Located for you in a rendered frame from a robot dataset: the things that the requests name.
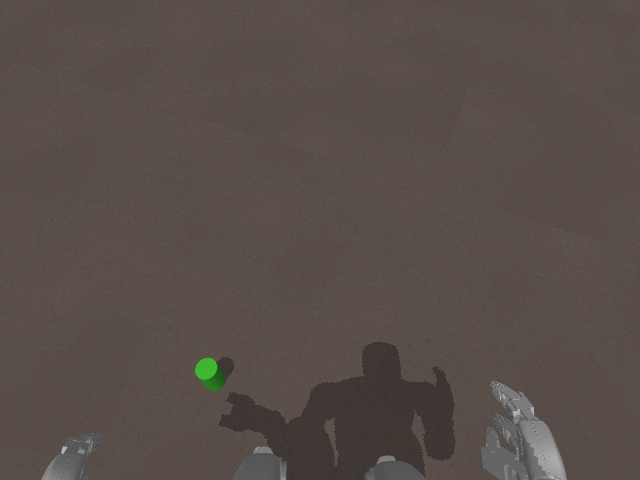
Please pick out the left robot hand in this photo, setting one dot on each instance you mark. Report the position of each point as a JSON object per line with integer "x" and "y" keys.
{"x": 70, "y": 463}

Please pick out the right robot hand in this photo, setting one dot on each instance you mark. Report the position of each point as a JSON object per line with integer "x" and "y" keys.
{"x": 534, "y": 454}

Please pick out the can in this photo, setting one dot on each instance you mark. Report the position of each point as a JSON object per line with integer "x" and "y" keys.
{"x": 210, "y": 374}

